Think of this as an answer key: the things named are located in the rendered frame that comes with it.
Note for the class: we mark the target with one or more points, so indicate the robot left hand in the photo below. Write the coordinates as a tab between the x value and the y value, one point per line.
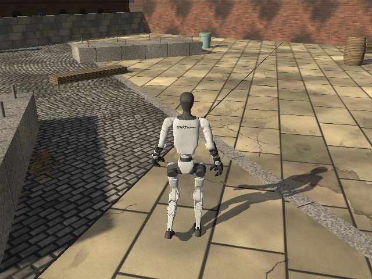
154	161

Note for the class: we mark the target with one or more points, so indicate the robot right hand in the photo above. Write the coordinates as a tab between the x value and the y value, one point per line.
218	167

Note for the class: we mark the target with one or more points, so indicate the robot left foot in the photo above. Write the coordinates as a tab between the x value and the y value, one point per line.
169	234

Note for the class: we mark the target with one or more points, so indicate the right robot upper arm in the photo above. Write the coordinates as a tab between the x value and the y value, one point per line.
207	133

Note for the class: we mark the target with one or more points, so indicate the left robot upper arm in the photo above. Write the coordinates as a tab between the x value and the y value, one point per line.
168	122

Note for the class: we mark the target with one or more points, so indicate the robot head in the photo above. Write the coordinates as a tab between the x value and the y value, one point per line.
186	101

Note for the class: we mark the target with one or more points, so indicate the robot right forearm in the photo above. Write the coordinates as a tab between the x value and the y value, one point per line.
215	155

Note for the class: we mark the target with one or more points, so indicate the robot left forearm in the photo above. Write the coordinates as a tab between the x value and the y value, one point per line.
157	151

